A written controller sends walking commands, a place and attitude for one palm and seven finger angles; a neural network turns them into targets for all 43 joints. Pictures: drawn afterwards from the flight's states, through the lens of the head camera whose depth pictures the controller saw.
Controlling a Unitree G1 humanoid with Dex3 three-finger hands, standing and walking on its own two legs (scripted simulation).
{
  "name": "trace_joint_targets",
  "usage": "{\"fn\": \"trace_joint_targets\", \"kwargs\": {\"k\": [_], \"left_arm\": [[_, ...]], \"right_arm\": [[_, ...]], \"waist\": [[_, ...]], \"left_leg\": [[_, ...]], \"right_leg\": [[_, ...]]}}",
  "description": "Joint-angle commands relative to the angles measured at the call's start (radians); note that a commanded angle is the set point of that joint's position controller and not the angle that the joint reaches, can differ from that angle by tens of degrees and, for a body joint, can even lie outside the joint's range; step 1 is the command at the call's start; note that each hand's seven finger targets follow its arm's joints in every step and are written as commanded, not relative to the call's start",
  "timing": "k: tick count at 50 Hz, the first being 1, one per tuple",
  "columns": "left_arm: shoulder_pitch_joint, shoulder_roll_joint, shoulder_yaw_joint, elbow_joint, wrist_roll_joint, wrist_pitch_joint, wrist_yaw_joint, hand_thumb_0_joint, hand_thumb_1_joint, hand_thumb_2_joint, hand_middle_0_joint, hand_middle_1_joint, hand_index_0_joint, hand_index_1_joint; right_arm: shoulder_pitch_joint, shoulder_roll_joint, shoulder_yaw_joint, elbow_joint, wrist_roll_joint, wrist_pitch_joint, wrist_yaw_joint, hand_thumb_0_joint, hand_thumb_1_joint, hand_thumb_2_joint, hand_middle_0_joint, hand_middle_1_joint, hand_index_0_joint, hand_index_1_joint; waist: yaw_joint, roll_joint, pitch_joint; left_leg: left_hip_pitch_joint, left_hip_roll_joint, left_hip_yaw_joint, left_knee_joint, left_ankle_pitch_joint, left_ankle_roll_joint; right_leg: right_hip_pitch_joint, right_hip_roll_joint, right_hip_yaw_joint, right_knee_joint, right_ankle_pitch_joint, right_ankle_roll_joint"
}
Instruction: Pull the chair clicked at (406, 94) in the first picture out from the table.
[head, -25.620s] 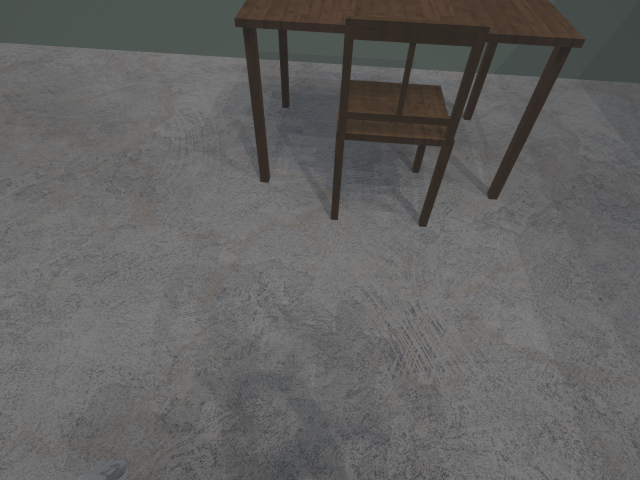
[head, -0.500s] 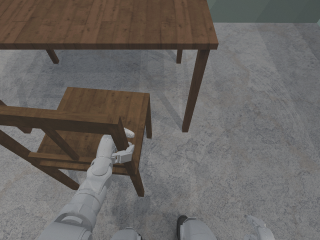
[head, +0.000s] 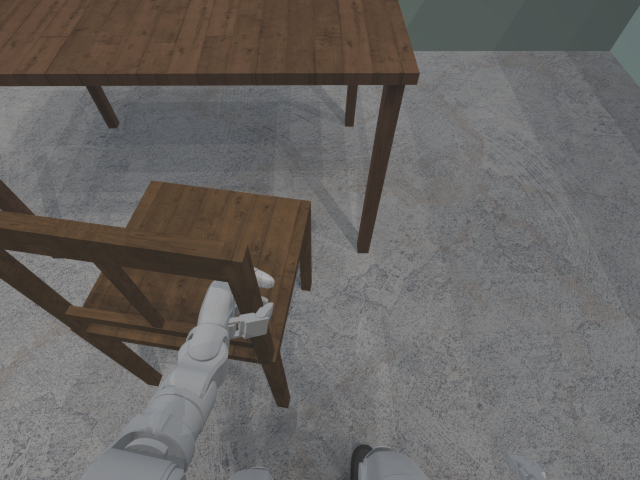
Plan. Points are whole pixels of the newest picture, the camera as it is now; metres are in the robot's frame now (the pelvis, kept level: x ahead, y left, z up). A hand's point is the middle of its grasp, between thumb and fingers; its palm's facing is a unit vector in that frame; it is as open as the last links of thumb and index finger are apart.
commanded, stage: step backward, pulling the chair out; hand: left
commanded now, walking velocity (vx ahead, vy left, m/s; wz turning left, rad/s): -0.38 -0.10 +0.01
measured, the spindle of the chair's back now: (133, 295) +0.39 +0.30 -0.10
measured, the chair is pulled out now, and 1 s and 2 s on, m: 0.28 0.51 0.60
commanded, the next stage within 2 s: stop walking, hand still on the chair in 0.86 s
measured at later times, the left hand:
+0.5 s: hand (260, 413) +0.21 +0.08 -0.06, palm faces -0.14 -0.98 -0.12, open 6.2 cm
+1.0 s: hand out of the picture +0.08 +0.07 -0.06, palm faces -0.15 -0.98 -0.10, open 6.2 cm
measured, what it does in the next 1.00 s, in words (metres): walks backwards: right foot, then left foot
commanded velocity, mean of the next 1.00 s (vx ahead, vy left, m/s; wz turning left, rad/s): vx -0.31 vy -0.03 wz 0.05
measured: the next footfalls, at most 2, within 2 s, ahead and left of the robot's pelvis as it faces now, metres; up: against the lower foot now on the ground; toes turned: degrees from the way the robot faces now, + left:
right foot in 0.14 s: +0.04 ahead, -0.13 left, +0.00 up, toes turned -3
left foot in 0.44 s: -0.06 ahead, +0.12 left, +0.00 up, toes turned -1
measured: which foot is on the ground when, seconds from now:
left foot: down 0.00-0.24, up 0.26-0.42, down 0.44-0.72, up 0.74-0.90, down 0.92-1.00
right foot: down 0.00-0.00, up 0.02-0.12, down 0.14-0.46, up 0.48-0.62, down 0.64-0.94, up 0.96-1.00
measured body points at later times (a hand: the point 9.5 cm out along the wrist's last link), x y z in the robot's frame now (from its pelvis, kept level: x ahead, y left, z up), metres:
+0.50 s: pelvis -0.12 +0.00 +0.00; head -0.06 +0.00 +0.45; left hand +0.21 +0.13 -0.05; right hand -0.02 -0.27 -0.12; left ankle -0.09 +0.12 -0.73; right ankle -0.01 -0.13 -0.72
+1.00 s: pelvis -0.24 +0.00 +0.00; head -0.19 +0.00 +0.45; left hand +0.08 +0.13 -0.05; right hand -0.15 -0.27 -0.11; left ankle -0.21 +0.12 -0.73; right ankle -0.15 -0.13 -0.71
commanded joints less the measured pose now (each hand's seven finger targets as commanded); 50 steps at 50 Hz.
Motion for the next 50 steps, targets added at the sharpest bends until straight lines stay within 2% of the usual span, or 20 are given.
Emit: {"fn": "trace_joint_targets", "kwargs": {"k": [1, 4, 6, 8, 10, 12, 15, 20, 22, 24, 26, 29, 33, 35, 36, 38, 44, 46, 48, 50], "left_arm": [[-0.321, 0.059, -0.052, -0.266, 0.014, -0.062, 0.005, 0.0, 0.9, 0.9, -0.5, -1.45, -0.5, -1.45], [-0.309, 0.087, -0.016, -0.204, 0.02, -0.065, 0.004, 0.0, 0.9, 0.9, -0.5, -1.45, -0.5, -1.45], [-0.32, 0.074, -0.03, -0.176, 0.036, -0.075, -0.003, 0.0, 0.9, 0.9, -0.5, -1.45, -0.5, -1.45], [-0.307, 0.101, -0.009, -0.151, 0.046, -0.084, -0.006, 0.0, 0.9, 0.9, -0.5, -1.45, -0.5, -1.45], [-0.26, 0.163, 0.035, -0.144, 0.037, -0.087, 0.0, 0.0, 0.9, 0.9, -0.5, -1.45, -0.5, -1.45], [-0.242, 0.188, 0.041, -0.16, 0.027, -0.09, 0.0, 0.0, 0.9, 0.9, -0.5, -1.45, -0.5, -1.45], [-0.179, 0.159, 0.047, -0.114, 0.028, -0.051, 0.007, 0.0, 0.9, 0.9, -0.5, -1.45, -0.5, -1.45], [-0.227, 0.114, 0.003, -0.137, 0.018, -0.031, 0.012, 0.0, 0.9, 0.9, -0.5, -1.45, -0.5, -1.45], [-0.265, 0.084, -0.038, -0.18, 0.02, -0.043, 0.006, 0.0, 0.9, 0.9, -0.5, -1.45, -0.5, -1.45], [-0.355, 0.044, -0.075, -0.281, 0.012, -0.058, -0.001, 0.0, 0.9, 0.9, -0.5, -1.45, -0.5, -1.45], [-0.36, 0.032, -0.065, -0.225, 0.009, -0.049, -0.001, 0.0, 0.9, 0.9, -0.5, -1.45, -0.5, -1.45], [-0.359, 0.055, -0.044, -0.149, 0.031, -0.063, -0.003, 0.0, 0.9, 0.9, -0.5, -1.45, -0.5, -1.45], [-0.331, 0.107, -0.018, -0.138, 0.05, -0.088, -0.007, 0.0, 0.9, 0.9, -0.5, -1.45, -0.5, -1.45], [-0.265, 0.175, 0.028, -0.118, 0.03, -0.083, 0.0, 0.0, 0.9, 0.9, -0.5, -1.45, -0.5, -1.45], [-0.258, 0.177, 0.025, -0.131, 0.024, -0.08, -0.002, 0.0, 0.9, 0.9, -0.5, -1.45, -0.5, -1.45], [-0.215, 0.146, 0.028, -0.115, 0.025, -0.051, -0.003, 0.0, 0.9, 0.9, -0.5, -1.45, -0.5, -1.45], [-0.224, 0.087, -0.019, -0.129, 0.005, -0.006, 0.004, 0.0, 0.9, 0.9, -0.5, -1.45, -0.5, -1.45], [-0.261, 0.06, -0.048, -0.151, 0.008, -0.022, -0.004, 0.0, 0.9, 0.9, -0.5, -1.45, -0.5, -1.45], [-0.37, -0.008, -0.104, -0.227, 0.0, -0.037, -0.009, 0.0, 0.9, 0.9, -0.5, -1.45, -0.5, -1.45], [-0.321, 0.032, -0.061, -0.394, -0.003, -0.039, -0.009, 0.0, 0.9, 0.9, -0.5, -1.45, -0.5, -1.45]], "right_arm": [[-0.035, -0.079, -0.013, -0.164, -0.014, -0.029, -0.008, 0.0, -0.9, -0.9, 0.2, 0.3, 0.2, 0.3], [0.043, -0.098, -0.038, -0.119, -0.015, -0.038, 0.011, 0.0, -0.9, -0.9, 0.2, 0.3, 0.2, 0.3], [0.04, -0.103, -0.043, -0.107, -0.016, -0.046, 0.024, 0.0, -0.9, -0.9, 0.2, 0.3, 0.2, 0.3], [0.015, -0.095, -0.041, -0.105, -0.02, -0.051, 0.025, 0.0, -0.9, -0.9, 0.2, 0.3, 0.2, 0.3], [0.048, -0.102, -0.061, -0.1, -0.002, -0.045, 0.021, 0.0, -0.9, -0.9, 0.2, 0.3, 0.2, 0.3], [0.006, -0.074, -0.054, -0.127, 0.011, -0.048, 0.013, 0.0, -0.9, -0.9, 0.2, 0.3, 0.2, 0.3], [-0.021, -0.064, -0.026, -0.118, 0.001, -0.046, 0.011, 0.0, -0.9, -0.9, 0.2, 0.3, 0.2, 0.3], [0.027, -0.083, -0.002, -0.086, 0.001, -0.053, -0.009, 0.0, -0.9, -0.9, 0.2, 0.3, 0.2, 0.3], [0.031, -0.132, -0.021, -0.111, -0.002, -0.045, -0.016, 0.0, -0.9, -0.9, 0.2, 0.3, 0.2, 0.3], [-0.034, -0.089, -0.009, -0.162, -0.016, -0.041, -0.011, 0.0, -0.9, -0.9, 0.2, 0.3, 0.2, 0.3], [0.003, -0.075, -0.015, -0.128, -0.018, -0.038, -0.008, 0.0, -0.9, -0.9, 0.2, 0.3, 0.2, 0.3], [0.062, -0.107, -0.042, -0.081, -0.019, -0.058, 0.02, 0.0, -0.9, -0.9, 0.2, 0.3, 0.2, 0.3], [0.038, -0.094, -0.042, -0.081, -0.018, -0.058, 0.026, 0.0, -0.9, -0.9, 0.2, 0.3, 0.2, 0.3], [0.031, -0.088, -0.054, -0.095, 0.007, -0.053, 0.013, 0.0, -0.9, -0.9, 0.2, 0.3, 0.2, 0.3], [-0.005, -0.079, -0.048, -0.113, 0.012, -0.052, 0.01, 0.0, -0.9, -0.9, 0.2, 0.3, 0.2, 0.3], [-0.046, -0.064, -0.029, -0.126, 0.006, -0.049, 0.006, 0.0, -0.9, -0.9, 0.2, 0.3, 0.2, 0.3], [0.006, -0.077, 0.0, -0.103, 0.005, -0.052, -0.018, 0.0, -0.9, -0.9, 0.2, 0.3, 0.2, 0.3], [0.028, -0.131, -0.014, -0.114, -0.002, -0.05, -0.022, 0.0, -0.9, -0.9, 0.2, 0.3, 0.2, 0.3], [-0.026, -0.078, 0.0, -0.154, -0.009, -0.05, -0.009, 0.0, -0.9, -0.9, 0.2, 0.3, 0.2, 0.3], [-0.019, -0.065, -0.012, -0.164, -0.012, -0.056, -0.006, 0.0, -0.9, -0.9, 0.2, 0.3, 0.2, 0.3]], "waist": [[0.036, 0.3, -0.345], [0.028, 0.115, -0.388], [0.02, 0.157, -0.383], [0.032, 0.224, -0.348], [0.021, 0.078, -0.459], [0.034, -0.1, -0.473], [0.061, -0.114, -0.41], [0.022, -0.124, -0.351], [0.03, 0.09, -0.329], [0.037, 0.307, -0.337], [0.036, 0.184, -0.338], [0.02, 0.119, -0.397], [0.019, 0.191, -0.403], [0.024, -0.068, -0.477], [0.045, -0.127, -0.468], [0.076, -0.126, -0.422], [0.025, -0.15, -0.341], [0.036, 0.099, -0.305], [0.039, 0.296, -0.32], [0.049, 0.173, -0.356]], "left_leg": [[0.0, 0.309, -0.24, -0.301, 0.202, 0.135], [0.244, 0.304, -0.2, -0.121, 0.645, 0.135], [0.238, 0.266, -0.154, -0.088, 0.657, 0.094], [0.139, 0.233, -0.119, -0.105, 0.505, 0.07], [0.126, 0.17, -0.047, -0.047, 0.375, 0.022], [0.056, 0.044, 0.018, 0.13, -0.116, -0.023], [-0.039, 0.013, -0.073, 0.324, -0.273, -0.017], [0.117, 0.033, -0.013, -0.123, -0.122, 0.0], [0.071, 0.182, -0.172, -0.256, 0.075, 0.074], [-0.032, 0.288, -0.243, -0.349, -0.011, 0.133], [0.108, 0.324, -0.259, -0.233, 0.392, 0.17], [0.345, 0.282, -0.177, -0.08, 0.739, 0.117], [0.159, 0.196, -0.082, -0.083, 0.485, 0.043], [0.075, 0.092, 0.008, 0.033, 0.16, -0.013], [0.014, 0.03, 0.0, 0.165, -0.158, -0.028], [-0.066, 0.004, -0.072, 0.359, -0.282, -0.023], [0.154, 0.027, 0.005, -0.111, -0.124, 0.0], [0.124, 0.185, -0.17, -0.278, 0.05, 0.078], [0.022, 0.318, -0.315, -0.36, -0.009, 0.152], [0.169, 0.312, -0.281, -0.259, 0.243, 0.184]], "right_leg": [[0.182, 0.001, 0.048, 0.245, -0.241, -0.002], [0.129, 0.016, 0.054, 0.087, -0.152, -0.004], [0.19, -0.002, 0.065, -0.001, 0.022, -0.006], [0.224, -0.015, 0.058, -0.025, 0.058, -0.008], [0.319, -0.064, 0.123, -0.072, 0.275, -0.018], [0.284, -0.236, 0.279, -0.194, 0.189, -0.089], [0.24, -0.315, 0.306, -0.232, 0.062, -0.168], [0.199, -0.184, 0.131, -0.182, 0.046, -0.054], [0.166, -0.035, 0.055, -0.042, -0.037, 0.023], [0.198, 0.009, 0.037, 0.217, -0.218, 0.007], [0.113, 0.015, 0.065, 0.26, -0.278, -0.002], [0.116, 0.018, 0.056, 0.014, -0.08, -0.002], [0.281, -0.043, 0.099, -0.07, 0.223, -0.015], [0.358, -0.17, 0.218, -0.12, 0.324, -0.055], [0.328, -0.266, 0.303, -0.187, 0.277, -0.108], [0.277, -0.336, 0.354, -0.232, 0.087, -0.179], [0.179, -0.19, 0.144, -0.191, -0.04, -0.07], [0.128, -0.033, 0.042, -0.024, -0.111, 0.019], [0.144, 0.015, 0.04, 0.28, -0.275, 0.001], [0.131, 0.017, 0.072, 0.248, -0.307, -0.004]]}}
